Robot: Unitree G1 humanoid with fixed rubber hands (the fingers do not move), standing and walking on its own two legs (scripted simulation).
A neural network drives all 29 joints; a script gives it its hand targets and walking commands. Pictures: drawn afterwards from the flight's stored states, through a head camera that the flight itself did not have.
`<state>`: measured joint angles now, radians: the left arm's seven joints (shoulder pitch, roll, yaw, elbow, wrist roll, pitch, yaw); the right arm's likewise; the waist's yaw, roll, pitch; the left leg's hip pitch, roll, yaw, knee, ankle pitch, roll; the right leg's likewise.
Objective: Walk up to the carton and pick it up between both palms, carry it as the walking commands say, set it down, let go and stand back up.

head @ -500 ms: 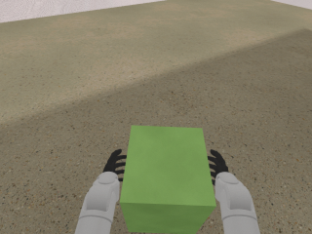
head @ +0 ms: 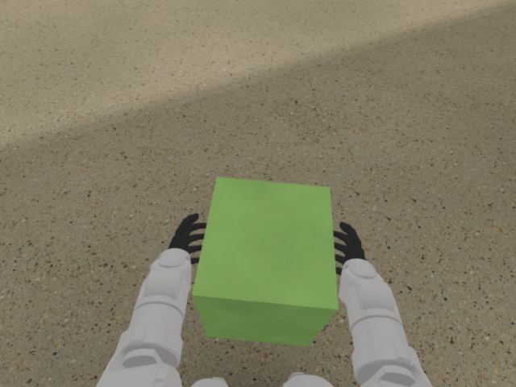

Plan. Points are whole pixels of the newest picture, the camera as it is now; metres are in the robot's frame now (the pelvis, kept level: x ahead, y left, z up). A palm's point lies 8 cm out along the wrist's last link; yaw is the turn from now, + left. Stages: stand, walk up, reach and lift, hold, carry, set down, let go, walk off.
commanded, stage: set down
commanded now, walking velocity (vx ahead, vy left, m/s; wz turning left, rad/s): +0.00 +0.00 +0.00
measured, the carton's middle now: (264, 266) +0.33 +0.00 -0.08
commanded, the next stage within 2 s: none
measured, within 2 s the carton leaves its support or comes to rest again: neither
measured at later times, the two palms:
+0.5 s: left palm (188, 259) +0.35 +0.15 -0.11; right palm (336, 272) +0.33 -0.14 -0.11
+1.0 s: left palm (199, 264) +0.38 +0.14 -0.19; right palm (328, 277) +0.36 -0.15 -0.19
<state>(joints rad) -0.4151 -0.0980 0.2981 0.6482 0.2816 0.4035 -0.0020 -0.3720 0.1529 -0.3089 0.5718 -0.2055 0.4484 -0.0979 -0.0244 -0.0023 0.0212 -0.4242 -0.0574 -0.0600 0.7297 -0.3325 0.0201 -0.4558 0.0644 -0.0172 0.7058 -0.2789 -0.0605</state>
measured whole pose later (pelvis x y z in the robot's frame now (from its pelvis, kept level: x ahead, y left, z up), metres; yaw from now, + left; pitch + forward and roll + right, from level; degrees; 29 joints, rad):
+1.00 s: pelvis -0.02 +0.02 -0.12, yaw -1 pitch +30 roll +0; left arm -0.69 -0.02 0.24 0.80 0.09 0.17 0.13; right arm -0.63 0.05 -0.34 0.69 -0.09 0.22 -0.11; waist -0.04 0.02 -0.12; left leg -1.35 -0.13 -0.03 1.34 -0.51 0.04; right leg -1.39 0.09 0.04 1.32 -0.45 -0.01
